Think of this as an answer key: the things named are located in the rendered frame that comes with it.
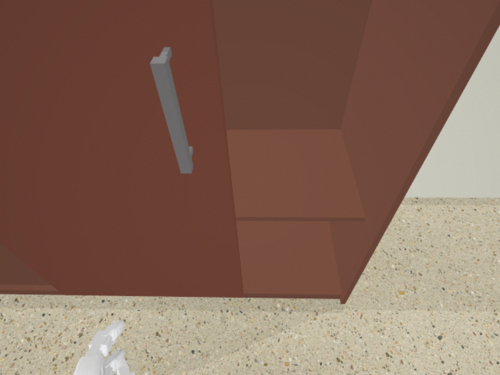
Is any robot left hand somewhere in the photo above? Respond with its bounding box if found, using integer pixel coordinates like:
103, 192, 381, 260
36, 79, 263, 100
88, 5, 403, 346
74, 320, 135, 375

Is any wardrobe door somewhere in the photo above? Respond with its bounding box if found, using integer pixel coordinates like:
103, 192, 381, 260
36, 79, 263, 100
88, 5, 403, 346
0, 0, 244, 298
0, 244, 50, 285

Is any handle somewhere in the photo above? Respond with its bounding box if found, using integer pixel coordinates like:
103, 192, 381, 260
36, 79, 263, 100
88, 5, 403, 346
150, 47, 193, 173

